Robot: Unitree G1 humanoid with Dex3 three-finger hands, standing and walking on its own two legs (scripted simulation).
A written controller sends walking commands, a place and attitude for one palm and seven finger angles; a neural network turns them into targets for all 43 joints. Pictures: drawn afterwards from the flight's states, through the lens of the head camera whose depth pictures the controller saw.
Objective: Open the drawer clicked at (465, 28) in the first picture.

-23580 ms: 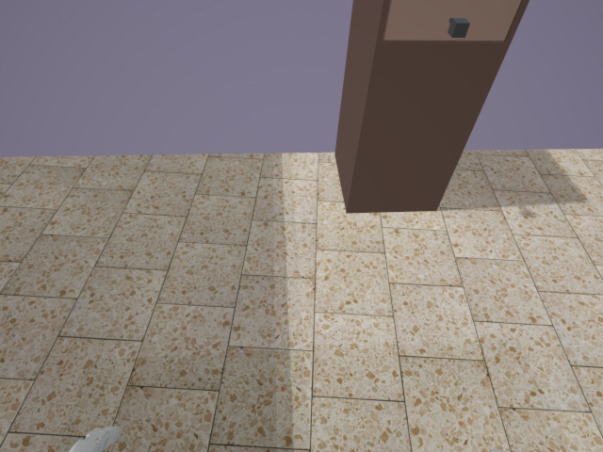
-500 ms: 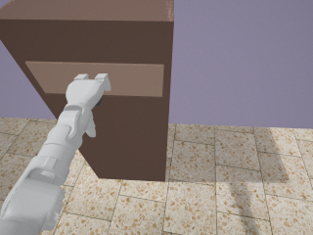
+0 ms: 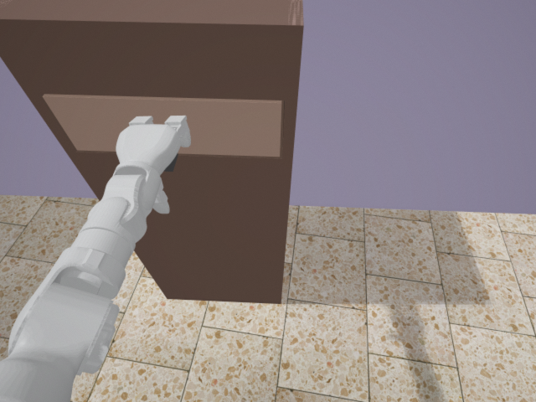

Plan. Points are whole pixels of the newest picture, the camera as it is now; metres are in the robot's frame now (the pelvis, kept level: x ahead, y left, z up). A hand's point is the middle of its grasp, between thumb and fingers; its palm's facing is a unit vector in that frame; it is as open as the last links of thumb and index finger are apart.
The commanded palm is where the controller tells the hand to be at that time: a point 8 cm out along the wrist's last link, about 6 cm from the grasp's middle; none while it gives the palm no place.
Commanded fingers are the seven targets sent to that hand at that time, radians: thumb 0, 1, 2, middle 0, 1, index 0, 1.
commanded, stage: close the thumb around the handle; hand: left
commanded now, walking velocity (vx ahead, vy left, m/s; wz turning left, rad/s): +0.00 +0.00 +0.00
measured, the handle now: (164, 145) +0.50 +0.18 +0.10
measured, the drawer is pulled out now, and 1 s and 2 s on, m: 0.00 0.03 0.11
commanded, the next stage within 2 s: pull the drawer open in 0.48 s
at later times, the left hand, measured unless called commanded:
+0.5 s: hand (161, 169) +0.46 +0.18 +0.08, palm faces -0.02 -0.04 -1.00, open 7.4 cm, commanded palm +0.44 +0.18 +0.13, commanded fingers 0.00 0.90 0.90 -0.40 -1.35 -0.40 -1.35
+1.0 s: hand (156, 184) +0.43 +0.18 +0.08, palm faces +0.01 -0.08 -1.00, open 7.5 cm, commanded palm +0.41 +0.18 +0.13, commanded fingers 0.00 0.90 0.90 -0.40 -1.35 -0.40 -1.35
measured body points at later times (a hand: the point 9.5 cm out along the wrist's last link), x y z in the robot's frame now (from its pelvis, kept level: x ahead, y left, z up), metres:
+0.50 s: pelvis +0.00 +0.01 +0.00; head +0.05 +0.00 +0.45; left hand +0.46 +0.18 +0.13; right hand +0.06 -0.26 -0.13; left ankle -0.01 +0.06 -0.72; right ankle -0.02 -0.09 -0.72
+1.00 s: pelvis +0.02 +0.00 +0.01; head +0.06 -0.02 +0.45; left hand +0.42 +0.18 +0.13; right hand +0.13 -0.26 -0.12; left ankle -0.01 +0.06 -0.72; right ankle -0.02 -0.09 -0.72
